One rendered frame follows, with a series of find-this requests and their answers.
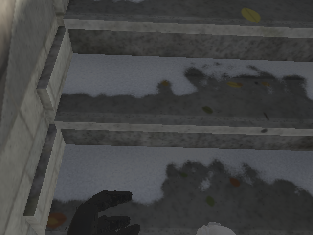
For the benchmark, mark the left robot hand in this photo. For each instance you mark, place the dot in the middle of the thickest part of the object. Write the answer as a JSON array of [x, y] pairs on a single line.
[[86, 222]]

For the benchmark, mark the robot right thigh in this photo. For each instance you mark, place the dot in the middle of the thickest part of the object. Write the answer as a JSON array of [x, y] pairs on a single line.
[[215, 230]]

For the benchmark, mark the right robot shin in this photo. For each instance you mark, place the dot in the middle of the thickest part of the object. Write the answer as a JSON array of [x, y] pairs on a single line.
[[213, 223]]

